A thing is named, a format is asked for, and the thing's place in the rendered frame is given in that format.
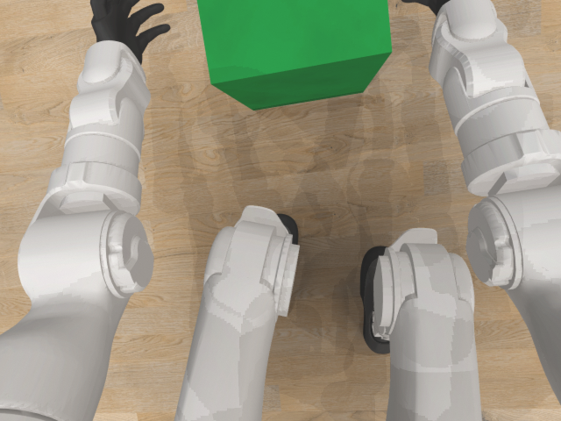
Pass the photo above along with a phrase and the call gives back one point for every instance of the left robot shin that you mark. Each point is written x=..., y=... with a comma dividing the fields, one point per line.
x=221, y=243

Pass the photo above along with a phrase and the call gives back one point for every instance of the robot left upper arm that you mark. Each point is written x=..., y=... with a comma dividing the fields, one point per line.
x=79, y=271

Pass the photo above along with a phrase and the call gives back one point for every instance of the left robot hand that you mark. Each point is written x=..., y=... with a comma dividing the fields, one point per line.
x=111, y=22

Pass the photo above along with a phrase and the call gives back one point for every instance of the robot right forearm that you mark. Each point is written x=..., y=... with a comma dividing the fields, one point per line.
x=494, y=110

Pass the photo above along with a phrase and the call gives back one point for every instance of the robot left forearm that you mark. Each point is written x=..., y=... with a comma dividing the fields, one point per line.
x=99, y=169

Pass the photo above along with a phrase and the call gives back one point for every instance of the robot right upper arm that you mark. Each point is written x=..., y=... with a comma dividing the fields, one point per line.
x=514, y=242

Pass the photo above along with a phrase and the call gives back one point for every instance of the carton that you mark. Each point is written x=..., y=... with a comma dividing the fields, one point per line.
x=270, y=53

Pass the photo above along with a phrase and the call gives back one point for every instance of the robot left thigh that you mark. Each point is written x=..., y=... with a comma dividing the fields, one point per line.
x=226, y=370

